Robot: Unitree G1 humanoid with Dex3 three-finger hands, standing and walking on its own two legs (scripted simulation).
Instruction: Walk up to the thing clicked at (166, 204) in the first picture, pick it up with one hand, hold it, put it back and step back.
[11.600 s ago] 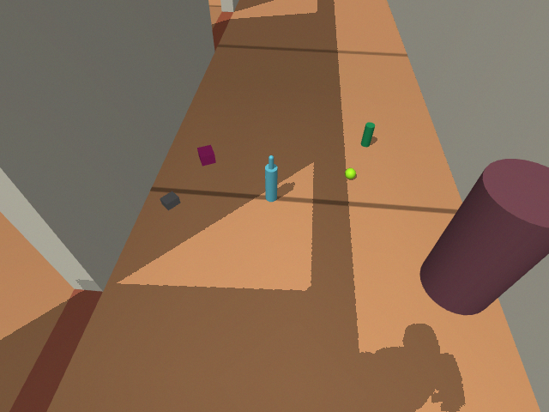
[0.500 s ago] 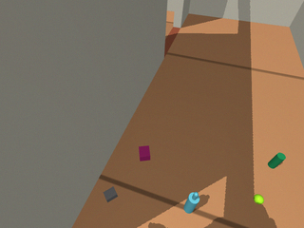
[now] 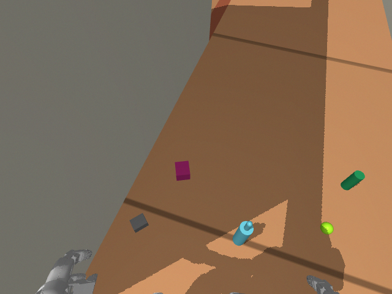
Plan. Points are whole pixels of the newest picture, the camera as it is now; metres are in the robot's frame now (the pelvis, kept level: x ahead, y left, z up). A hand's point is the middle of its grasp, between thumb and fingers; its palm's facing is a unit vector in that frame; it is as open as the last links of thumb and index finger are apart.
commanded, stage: rise first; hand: left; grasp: from above
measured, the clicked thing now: (139, 222) +0.46 +0.28 -0.74
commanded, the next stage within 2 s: none
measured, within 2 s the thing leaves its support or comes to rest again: neither
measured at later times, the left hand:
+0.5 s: hand out of the picture +0.14 +0.27 -0.22, palm faces -0.17 -0.83 -0.53, open 13.4 cm
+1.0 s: hand (102, 264) +0.23 +0.30 -0.39, palm faces -0.32 -0.37 -0.87, open 13.1 cm
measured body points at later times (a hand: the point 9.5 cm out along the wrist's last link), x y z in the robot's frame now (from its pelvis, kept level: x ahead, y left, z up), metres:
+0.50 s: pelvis +0.00 +0.01 -0.07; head +0.10 +0.03 +0.37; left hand +0.14 +0.31 -0.18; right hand +0.17 -0.24 -0.17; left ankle +0.01 +0.12 -0.73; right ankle +0.01 -0.11 -0.73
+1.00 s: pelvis -0.05 +0.00 -0.24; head +0.14 +0.01 +0.17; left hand +0.25 +0.32 -0.34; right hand +0.13 -0.27 -0.37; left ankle +0.01 +0.12 -0.73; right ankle +0.01 -0.11 -0.73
